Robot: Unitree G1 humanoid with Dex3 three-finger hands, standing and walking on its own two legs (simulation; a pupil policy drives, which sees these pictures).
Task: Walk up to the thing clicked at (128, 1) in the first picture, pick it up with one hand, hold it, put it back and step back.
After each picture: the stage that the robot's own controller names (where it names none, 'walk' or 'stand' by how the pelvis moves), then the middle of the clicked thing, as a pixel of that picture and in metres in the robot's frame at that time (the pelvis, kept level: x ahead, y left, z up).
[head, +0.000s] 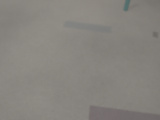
stand; (127, 2) +2.28 -0.71 -0.66
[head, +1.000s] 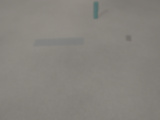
walk; (95, 10) +2.20 -0.16 -0.62
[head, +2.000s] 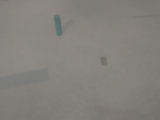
walk; (58, 25) +1.55 +0.28 -0.64
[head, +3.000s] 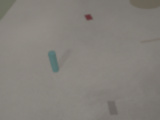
walk; (53, 62) +1.03 +0.32 -0.65
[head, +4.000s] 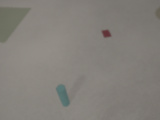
walk; (63, 96) +0.66 +0.24 -0.65
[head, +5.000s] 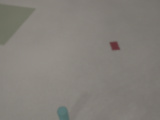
walk; (64, 118) +0.47 +0.17 -0.64
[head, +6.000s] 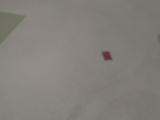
stand; out of the picture +0.40 +0.15 -0.65
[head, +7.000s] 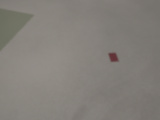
stand; out of the picture +0.40 +0.13 -0.65
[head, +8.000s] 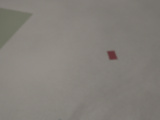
stand; out of the picture +0.41 +0.14 -0.66
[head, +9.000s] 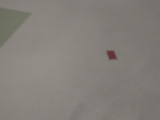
stand; out of the picture +0.40 +0.14 -0.66
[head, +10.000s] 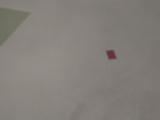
go down; out of the picture +0.39 +0.15 -0.66
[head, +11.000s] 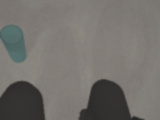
go down; (15, 47) +0.47 +0.21 -0.25
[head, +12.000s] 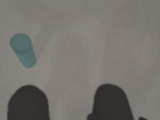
close in; (25, 53) +0.47 +0.21 -0.26
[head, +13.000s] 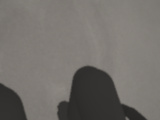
close in; out of the picture +0.45 +0.26 -0.16
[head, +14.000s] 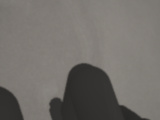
close; out of the picture +0.45 +0.27 -0.16
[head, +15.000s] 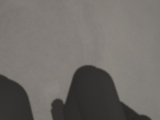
lift; out of the picture +0.39 +0.25 -0.16
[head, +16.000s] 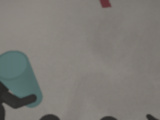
lift; (24, 85) +0.32 +0.17 +0.03
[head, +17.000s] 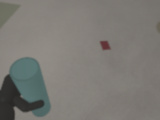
hold; (34, 92) +0.31 +0.15 +0.05
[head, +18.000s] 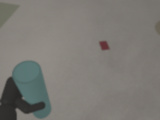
hold; (35, 94) +0.30 +0.15 +0.04
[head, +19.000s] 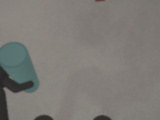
crouch; (23, 72) +0.38 +0.17 -0.03
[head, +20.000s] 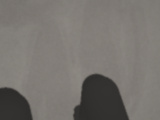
lower; out of the picture +0.50 +0.26 -0.07
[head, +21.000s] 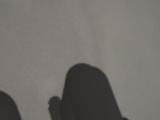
lower; out of the picture +0.46 +0.29 -0.16
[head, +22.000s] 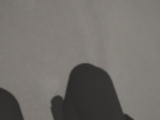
lower; out of the picture +0.45 +0.29 -0.17
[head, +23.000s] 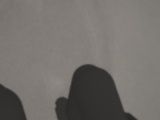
lower; out of the picture +0.44 +0.28 -0.16
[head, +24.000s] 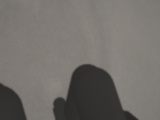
lower; out of the picture +0.43 +0.28 -0.17
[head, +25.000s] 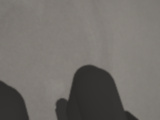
open; out of the picture +0.43 +0.26 -0.17
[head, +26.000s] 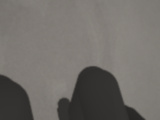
stand; out of the picture +0.42 +0.26 -0.17
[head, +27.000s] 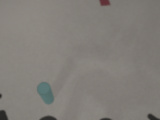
stand; (46, 94) +0.42 +0.18 -0.47
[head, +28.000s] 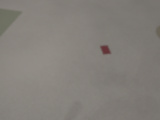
stand; out of the picture +0.39 +0.16 -0.60
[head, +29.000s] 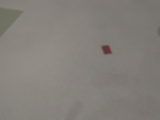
stand; out of the picture +0.39 +0.16 -0.60
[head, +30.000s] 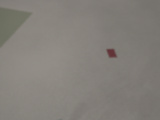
stand; out of the picture +0.41 +0.14 -0.65
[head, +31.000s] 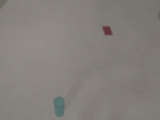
walk; (59, 107) +0.45 +0.10 -0.64
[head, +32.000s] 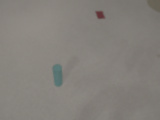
walk; (57, 76) +0.70 +0.16 -0.63
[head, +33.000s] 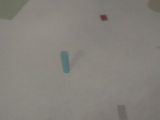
stand; (65, 62) +1.00 +0.22 -0.64
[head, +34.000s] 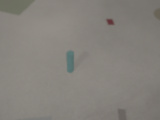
stand; (70, 62) +1.03 +0.12 -0.65
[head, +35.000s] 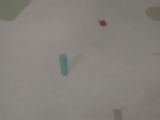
stand; (64, 65) +1.03 +0.17 -0.66
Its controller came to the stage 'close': yes
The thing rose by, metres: 0.68
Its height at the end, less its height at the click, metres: +0.00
